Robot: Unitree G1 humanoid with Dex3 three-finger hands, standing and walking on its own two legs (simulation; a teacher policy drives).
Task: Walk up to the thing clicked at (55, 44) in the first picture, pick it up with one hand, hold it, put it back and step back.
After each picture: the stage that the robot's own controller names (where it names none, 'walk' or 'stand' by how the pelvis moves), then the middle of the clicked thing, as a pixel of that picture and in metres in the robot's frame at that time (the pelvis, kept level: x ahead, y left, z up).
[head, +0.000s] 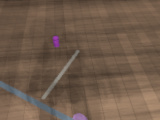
stand; (56, 41) +1.37 +0.26 -0.72
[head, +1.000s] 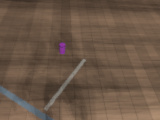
walk; (62, 48) +1.27 +0.14 -0.71
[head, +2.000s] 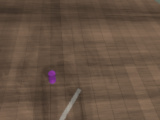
walk; (52, 77) +0.85 +0.19 -0.71
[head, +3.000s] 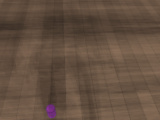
walk; (51, 111) +0.53 +0.21 -0.71
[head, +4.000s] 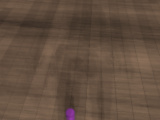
stand; (70, 115) +0.49 +0.09 -0.70
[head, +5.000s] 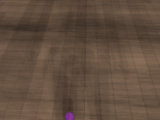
stand; (69, 119) +0.47 +0.09 -0.72
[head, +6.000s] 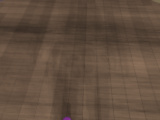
stand; out of the picture +0.44 +0.10 -0.73
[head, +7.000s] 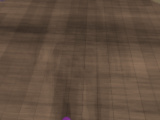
stand; out of the picture +0.45 +0.11 -0.73
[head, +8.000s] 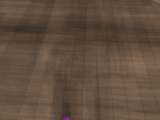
stand; out of the picture +0.44 +0.11 -0.73
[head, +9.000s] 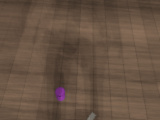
go down; (60, 94) +0.48 +0.10 -0.62
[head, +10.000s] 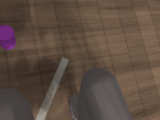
go down; (6, 38) +0.54 +0.17 -0.30
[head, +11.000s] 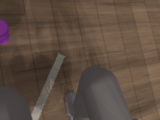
close in; out of the picture +0.54 +0.17 -0.30
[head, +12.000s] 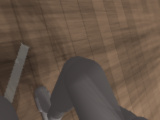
close in; out of the picture +0.52 +0.21 -0.27
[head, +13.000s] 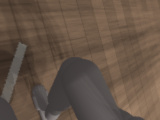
close; out of the picture +0.52 +0.22 -0.29
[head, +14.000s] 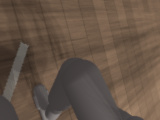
close; out of the picture +0.52 +0.21 -0.29
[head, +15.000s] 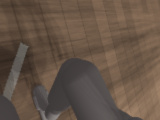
close; out of the picture +0.52 +0.21 -0.29
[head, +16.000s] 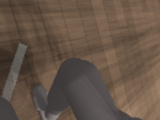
close; out of the picture +0.52 +0.21 -0.29
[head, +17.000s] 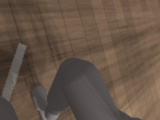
close; out of the picture +0.52 +0.21 -0.29
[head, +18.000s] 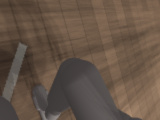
close; out of the picture +0.52 +0.21 -0.29
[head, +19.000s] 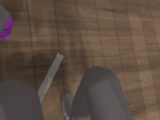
lift; (2, 26) +0.53 +0.19 -0.30
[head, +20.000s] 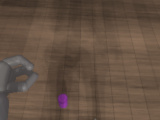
lift; (63, 101) +0.50 +0.09 -0.61
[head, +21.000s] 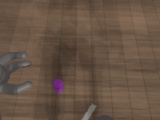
hold; (58, 86) +0.49 +0.11 -0.57
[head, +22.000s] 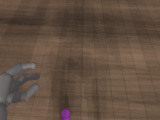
hold; (65, 116) +0.47 +0.09 -0.67
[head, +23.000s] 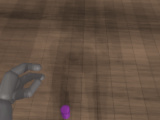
crouch; (65, 112) +0.46 +0.10 -0.67
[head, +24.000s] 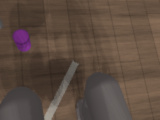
crouch; (22, 41) +0.55 +0.13 -0.32
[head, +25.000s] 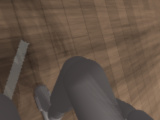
lower; out of the picture +0.53 +0.22 -0.26
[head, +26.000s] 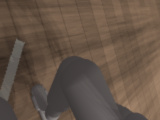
hold; out of the picture +0.53 +0.22 -0.27
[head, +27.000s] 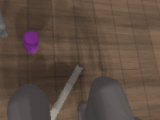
hold; (31, 42) +0.54 +0.15 -0.32
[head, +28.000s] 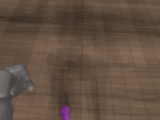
lower; (65, 113) +0.49 +0.09 -0.66
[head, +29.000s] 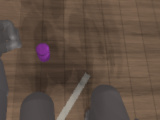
lower; (43, 53) +0.55 +0.11 -0.39
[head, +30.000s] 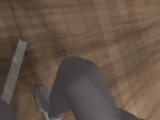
lower; out of the picture +0.53 +0.21 -0.27
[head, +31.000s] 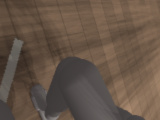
lower; out of the picture +0.54 +0.22 -0.27
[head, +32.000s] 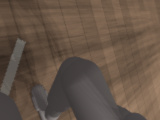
stand; out of the picture +0.55 +0.22 -0.27
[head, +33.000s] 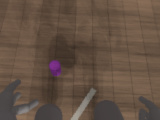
stand; (55, 68) +0.53 +0.11 -0.49
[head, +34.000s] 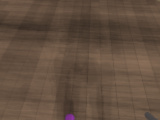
stand; out of the picture +0.47 +0.07 -0.67
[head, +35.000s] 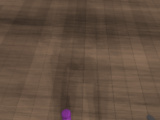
withdraw; (66, 116) +0.47 +0.08 -0.66
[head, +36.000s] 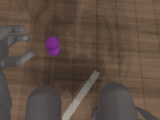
lower; (53, 46) +0.56 +0.11 -0.36
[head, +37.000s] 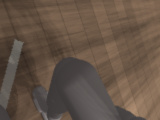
lower; out of the picture +0.54 +0.22 -0.27
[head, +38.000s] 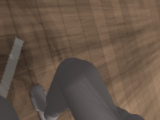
stand; out of the picture +0.54 +0.22 -0.28
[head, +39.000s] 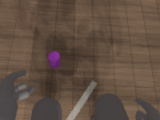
stand; (54, 60) +0.55 +0.11 -0.44
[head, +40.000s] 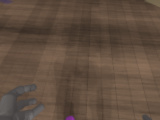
stand; out of the picture +0.48 +0.07 -0.67
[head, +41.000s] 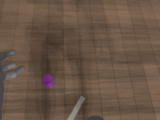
withdraw; (47, 81) +0.52 +0.11 -0.61
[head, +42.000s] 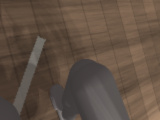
lower; out of the picture +0.56 +0.19 -0.26
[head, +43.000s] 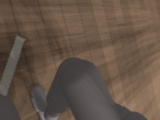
lower; out of the picture +0.54 +0.22 -0.28
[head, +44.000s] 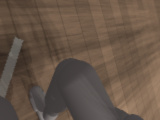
lower; out of the picture +0.55 +0.22 -0.29
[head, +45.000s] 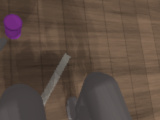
stand; (13, 27) +0.55 +0.17 -0.32
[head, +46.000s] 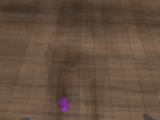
hold; (62, 104) +0.51 +0.08 -0.63
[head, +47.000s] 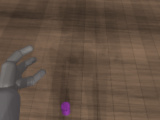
lower; (65, 108) +0.50 +0.09 -0.67
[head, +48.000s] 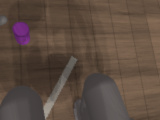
lower; (22, 34) +0.57 +0.13 -0.33
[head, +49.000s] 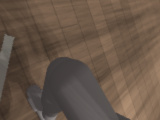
lower; out of the picture +0.55 +0.23 -0.27
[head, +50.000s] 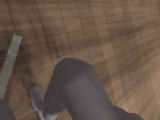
lower; out of the picture +0.55 +0.22 -0.29
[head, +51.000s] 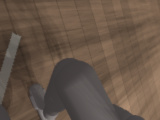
rise; out of the picture +0.56 +0.22 -0.28
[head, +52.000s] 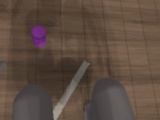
stand; (39, 37) +0.58 +0.14 -0.33
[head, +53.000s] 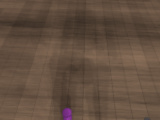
stand; (67, 115) +0.50 +0.07 -0.66
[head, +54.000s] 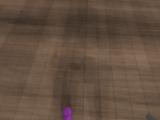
stand; (67, 114) +0.49 +0.07 -0.66
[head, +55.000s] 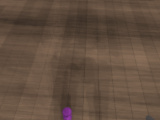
stand; (67, 114) +0.49 +0.07 -0.66
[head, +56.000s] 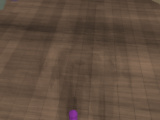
stand; (73, 116) +0.52 +0.07 -0.72
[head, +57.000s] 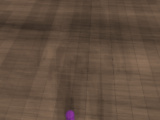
stand; (70, 117) +0.49 +0.09 -0.73
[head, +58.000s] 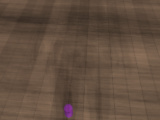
walk; (68, 110) +0.50 +0.09 -0.72
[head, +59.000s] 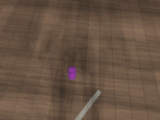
walk; (72, 73) +0.75 +0.04 -0.70
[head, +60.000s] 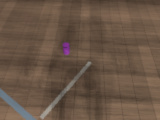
stand; (66, 48) +1.12 +0.16 -0.69
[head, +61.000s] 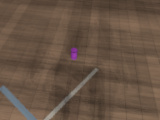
stand; (74, 53) +1.11 +0.05 -0.70
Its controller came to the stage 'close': yes
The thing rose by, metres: 0.01
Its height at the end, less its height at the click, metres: +0.00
